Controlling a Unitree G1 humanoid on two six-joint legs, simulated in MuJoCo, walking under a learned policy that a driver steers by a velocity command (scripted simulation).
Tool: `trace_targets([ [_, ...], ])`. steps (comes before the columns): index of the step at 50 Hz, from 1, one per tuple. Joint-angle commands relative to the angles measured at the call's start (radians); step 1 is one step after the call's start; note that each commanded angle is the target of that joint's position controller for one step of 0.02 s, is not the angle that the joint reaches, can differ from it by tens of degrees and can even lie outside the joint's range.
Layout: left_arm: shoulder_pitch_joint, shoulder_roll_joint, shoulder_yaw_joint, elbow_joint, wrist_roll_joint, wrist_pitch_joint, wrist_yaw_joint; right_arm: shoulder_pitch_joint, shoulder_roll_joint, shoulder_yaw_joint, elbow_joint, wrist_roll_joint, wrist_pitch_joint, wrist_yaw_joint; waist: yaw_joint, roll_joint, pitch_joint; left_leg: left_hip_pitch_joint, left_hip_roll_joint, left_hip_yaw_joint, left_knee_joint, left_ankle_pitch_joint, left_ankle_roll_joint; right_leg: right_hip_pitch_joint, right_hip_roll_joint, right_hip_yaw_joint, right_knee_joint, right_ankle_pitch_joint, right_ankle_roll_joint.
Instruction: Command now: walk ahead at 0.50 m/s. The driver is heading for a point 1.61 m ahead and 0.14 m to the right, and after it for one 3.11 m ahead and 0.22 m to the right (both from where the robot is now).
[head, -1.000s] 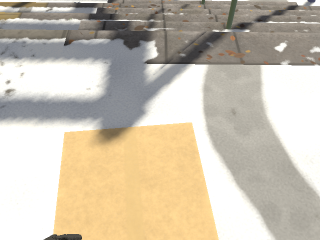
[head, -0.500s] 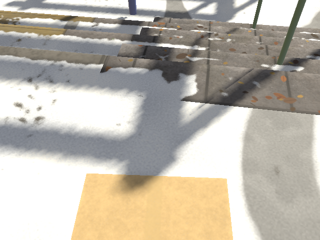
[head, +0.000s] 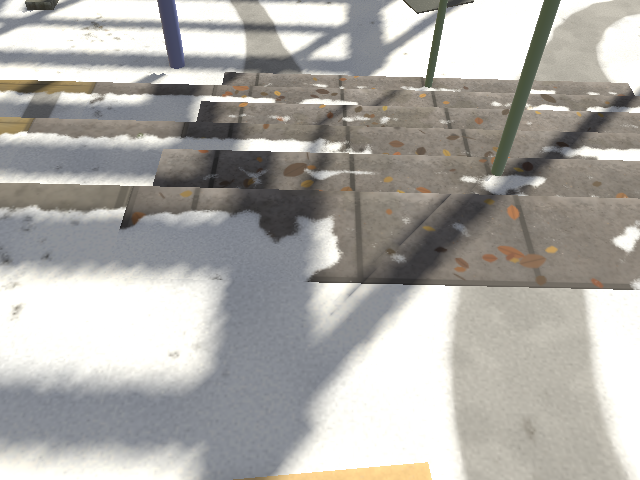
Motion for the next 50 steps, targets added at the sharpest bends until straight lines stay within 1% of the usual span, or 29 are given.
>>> trace_targets([
  [1, -0.091, 0.039, 0.001, -0.064, -0.005, -0.012, -0.010, -0.004, -0.172, -0.033, -0.041, 0.009, -0.009, -0.009, 0.010, 0.104, 0.067, -0.032, 0.262, -0.138, -0.101, 0.065, 0.146, 0.015, 0.022, -0.029, -0.106, 0.069, 0.010],
  [4, -0.151, 0.043, -0.005, -0.090, -0.011, -0.019, -0.026, 0.028, -0.179, -0.037, -0.018, 0.014, 0.003, -0.009, -0.008, 0.113, 0.087, 0.031, 0.291, -0.134, -0.060, 0.068, 0.140, 0.027, 0.034, -0.036, -0.179, 0.021, -0.003],
  [6, -0.150, 0.060, -0.003, -0.099, -0.012, -0.026, -0.036, 0.024, -0.190, -0.043, -0.011, 0.019, 0.011, -0.011, 0.004, 0.123, 0.090, 0.068, 0.316, -0.144, -0.019, 0.084, 0.129, 0.056, 0.041, -0.038, -0.216, -0.039, -0.029],
  [8, -0.063, 0.092, 0.011, -0.080, -0.011, -0.034, -0.039, -0.009, -0.204, -0.048, -0.015, 0.022, 0.021, -0.013, 0.064, 0.135, 0.051, 0.075, 0.316, -0.135, 0.075, 0.236, 0.105, 0.193, 0.075, -0.071, -0.254, -0.082, -0.060],
  [9, 0.065, 0.126, 0.032, -0.038, -0.006, -0.035, -0.035, -0.025, -0.189, -0.042, -0.020, 0.022, 0.026, -0.013, 0.124, 0.119, -0.020, 0.052, 0.269, -0.095, 0.225, 0.388, 0.082, 0.362, 0.109, -0.097, -0.274, -0.087, -0.082],
  [10, 0.253, 0.192, 0.058, 0.012, 0.002, -0.037, -0.027, -0.022, -0.147, -0.026, -0.035, 0.010, 0.028, -0.014, 0.189, 0.044, -0.155, -0.084, 0.208, -0.039, 0.493, 0.332, 0.045, 0.639, 0.021, 0.005, -0.254, -0.080, -0.130],
  [11, 0.362, 0.303, 0.083, 0.033, 0.013, -0.030, -0.023, 0.063, -0.040, 0.007, -0.060, -0.003, 0.010, -0.007, 0.167, -0.214, -0.273, -0.493, 0.039, 0.013, 0.889, -0.057, -0.034, 0.999, -0.223, 0.440, -0.327, -0.199, -0.280],
  [12, 0.375, 0.227, 0.058, 0.035, 0.007, -0.033, -0.030, 0.045, -0.072, 0.003, -0.051, 0.009, -0.014, -0.003, 0.180, -0.221, -0.326, -0.634, 0.015, -0.137, 1.053, -0.410, -0.027, 1.026, -0.269, 0.675, -0.458, -0.320, -0.312],
  [13, 0.292, 0.171, 0.038, 0.019, 0.003, -0.038, -0.031, -0.033, -0.150, -0.018, -0.072, 0.037, -0.028, 0.002, 0.165, -0.150, -0.199, -0.720, 0.076, -0.164, 1.120, -0.355, -0.002, 0.921, -0.238, 0.550, -0.462, -0.352, -0.263],
  [14, 0.214, 0.133, 0.026, -0.001, 0.005, -0.038, -0.032, -0.088, -0.155, -0.018, -0.085, 0.041, -0.032, 0.000, 0.140, -0.089, -0.123, -0.709, 0.130, -0.139, 1.092, -0.259, 0.012, 0.791, -0.198, 0.417, -0.476, -0.301, -0.229],
  [15, 0.154, 0.101, 0.015, -0.010, 0.011, -0.038, -0.035, -0.118, -0.147, -0.021, -0.086, 0.028, -0.028, -0.006, 0.115, -0.044, -0.059, -0.674, 0.165, -0.125, 1.030, -0.181, 0.010, 0.666, -0.156, 0.322, -0.511, -0.235, -0.214],
  [17, 0.121, 0.071, 0.005, -0.006, 0.022, -0.044, -0.038, -0.095, -0.119, -0.026, -0.079, 0.018, -0.001, -0.010, 0.067, -0.073, -0.024, -0.566, 0.202, -0.130, 0.943, -0.099, 0.004, 0.533, -0.105, 0.218, -0.568, -0.148, -0.198],
  [19, 0.151, 0.093, 0.010, 0.010, 0.019, -0.051, -0.032, -0.099, -0.098, -0.025, -0.080, 0.014, 0.015, -0.011, 0.056, -0.053, -0.006, -0.567, 0.204, -0.120, 0.889, -0.048, -0.010, 0.506, -0.095, 0.163, -0.600, -0.060, -0.213],
  [23, 0.221, 0.119, 0.013, 0.040, 0.015, -0.046, -0.010, -0.227, -0.093, -0.026, -0.124, 0.001, 0.017, -0.009, 0.078, -0.018, 0.033, -0.663, 0.199, -0.118, 0.679, 0.130, -0.043, 0.551, -0.090, 0.095, -0.625, 0.051, -0.211],
  [27, 0.274, 0.130, 0.012, 0.063, 0.006, -0.043, 0.000, -0.357, -0.070, -0.014, -0.158, 0.007, 0.007, 0.006, 0.117, -0.025, 0.063, -0.599, 0.159, -0.076, 0.460, 0.291, -0.043, 0.556, -0.056, 0.019, -0.643, 0.034, -0.185],
  [32, 0.352, 0.135, 0.018, 0.110, -0.001, -0.022, 0.007, -0.478, -0.073, -0.003, -0.204, 0.016, -0.007, 0.035, 0.153, -0.017, 0.108, -0.653, 0.141, -0.080, 0.330, 0.249, -0.020, 0.727, -0.113, 0.019, -0.572, 0.064, -0.186],
  [35, 0.339, 0.155, 0.028, 0.116, -0.008, -0.007, 0.012, -0.470, -0.097, -0.006, -0.216, 0.023, -0.013, 0.050, 0.125, -0.030, 0.098, -0.589, 0.125, -0.078, 0.272, 0.162, 0.009, 0.786, -0.143, 0.025, -0.502, 0.176, -0.163],
  [36, 0.325, 0.167, 0.033, 0.113, -0.007, -0.003, 0.013, -0.432, -0.117, -0.013, -0.207, 0.021, -0.014, 0.050, 0.102, -0.043, 0.072, -0.511, 0.098, -0.054, 0.270, 0.125, 0.020, 0.791, -0.141, 0.021, -0.456, 0.302, -0.153],
  [37, 0.304, 0.176, 0.036, 0.110, -0.006, 0.003, 0.012, -0.344, -0.144, -0.028, -0.184, 0.018, -0.014, 0.048, 0.053, -0.052, 0.017, -0.381, 0.065, -0.024, 0.264, 0.108, 0.039, 0.785, -0.123, 0.005, -0.353, 0.464, -0.141],
  [38, 0.287, 0.158, 0.029, 0.103, -0.003, 0.009, 0.010, -0.183, -0.186, -0.051, -0.132, 0.015, -0.012, 0.041, -0.024, -0.033, -0.078, -0.160, 0.043, -0.003, 0.258, 0.136, 0.067, 0.723, -0.069, -0.034, -0.167, 0.522, -0.114],
  [39, 0.350, 0.084, 0.008, 0.082, -0.002, 0.007, 0.002, -0.035, -0.248, -0.071, -0.093, -0.013, -0.013, 0.034, -0.031, 0.069, -0.226, 0.241, 0.217, -0.237, 0.299, 0.086, 0.159, 0.393, 0.016, -0.088, 0.141, 0.318, -0.059],
  [40, 0.387, 0.016, -0.021, 0.081, 0.004, -0.013, 0.000, 0.059, -0.272, -0.078, -0.069, -0.009, -0.006, 0.033, -0.037, 0.270, -0.342, 0.453, 0.391, -0.638, 0.181, -0.089, 0.264, 0.116, 0.174, -0.051, 0.450, -0.381, -0.015],
  [41, 0.323, 0.082, -0.006, 0.066, -0.015, -0.037, -0.005, 0.024, -0.205, -0.053, -0.073, 0.005, -0.006, 0.032, -0.047, 0.268, -0.316, 0.442, 0.395, -0.704, 0.120, -0.134, 0.246, 0.012, 0.150, 0.066, 0.572, -0.546, -0.033],
  [42, 0.248, 0.120, 0.003, 0.040, -0.032, -0.053, -0.006, -0.061, -0.180, -0.043, -0.090, 0.008, -0.008, 0.029, -0.031, 0.218, -0.186, 0.315, 0.372, -0.575, 0.101, -0.077, 0.214, -0.037, 0.099, 0.054, 0.587, -0.493, -0.044],
  [43, 0.189, 0.121, 0.005, 0.029, -0.031, -0.062, -0.001, -0.128, -0.161, -0.039, -0.103, 0.001, -0.011, 0.026, -0.008, 0.138, -0.105, 0.181, 0.335, -0.471, 0.078, 0.001, 0.190, -0.021, 0.055, 0.034, 0.537, -0.411, -0.049],
  [44, 0.169, 0.116, 0.012, 0.027, -0.021, -0.061, 0.004, -0.172, -0.140, -0.034, -0.109, -0.011, -0.015, 0.028, 0.024, 0.106, -0.044, 0.061, 0.306, -0.399, 0.051, 0.100, 0.177, 0.016, 0.023, 0.027, 0.474, -0.358, -0.047],
  [45, 0.180, 0.107, 0.017, 0.033, -0.013, -0.050, 0.007, -0.187, -0.110, -0.024, -0.108, -0.018, -0.019, 0.029, 0.051, 0.103, -0.032, -0.006, 0.281, -0.356, 0.021, 0.145, 0.170, 0.067, 0.003, 0.029, 0.440, -0.327, -0.049],
  [47, 0.209, 0.064, 0.013, 0.037, -0.009, -0.029, 0.008, -0.171, -0.117, -0.026, -0.095, -0.011, -0.025, 0.029, 0.078, 0.114, -0.020, -0.057, 0.284, -0.321, -0.022, 0.194, 0.193, 0.097, -0.016, 0.025, 0.369, -0.310, -0.039],
  [50, 0.117, 0.063, 0.017, 0.006, 0.001, -0.017, 0.009, -0.126, -0.151, -0.033, -0.071, -0.005, -0.029, 0.012, 0.072, 0.087, 0.026, -0.070, 0.282, -0.264, -0.075, 0.218, 0.198, 0.019, -0.032, 0.016, 0.231, -0.180, -0.014],
])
